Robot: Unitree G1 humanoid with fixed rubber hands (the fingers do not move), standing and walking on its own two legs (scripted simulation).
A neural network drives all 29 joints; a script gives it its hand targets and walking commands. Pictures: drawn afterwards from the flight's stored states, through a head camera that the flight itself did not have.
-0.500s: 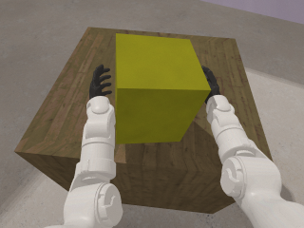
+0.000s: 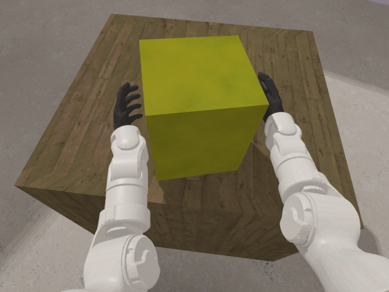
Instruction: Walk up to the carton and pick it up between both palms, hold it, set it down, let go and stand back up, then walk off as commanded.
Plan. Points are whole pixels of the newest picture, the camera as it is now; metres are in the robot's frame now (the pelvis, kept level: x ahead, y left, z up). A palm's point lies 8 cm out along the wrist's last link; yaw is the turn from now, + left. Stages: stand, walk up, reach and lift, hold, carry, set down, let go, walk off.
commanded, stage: set down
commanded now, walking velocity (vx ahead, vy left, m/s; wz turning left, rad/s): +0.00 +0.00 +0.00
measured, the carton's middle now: (194, 113) +0.49 +0.03 +0.04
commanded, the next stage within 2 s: none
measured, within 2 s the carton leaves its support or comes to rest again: neither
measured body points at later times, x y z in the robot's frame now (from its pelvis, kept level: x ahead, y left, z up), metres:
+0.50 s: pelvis -0.01 +0.00 +0.00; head +0.08 +0.01 +0.44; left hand +0.42 +0.17 +0.08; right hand +0.48 -0.13 +0.08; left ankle -0.02 +0.17 -0.74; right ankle -0.02 -0.07 -0.74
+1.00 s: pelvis -0.01 +0.00 +0.00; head +0.08 +0.01 +0.44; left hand +0.41 +0.17 +0.08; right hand +0.48 -0.13 +0.08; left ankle -0.02 +0.17 -0.74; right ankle -0.02 -0.07 -0.74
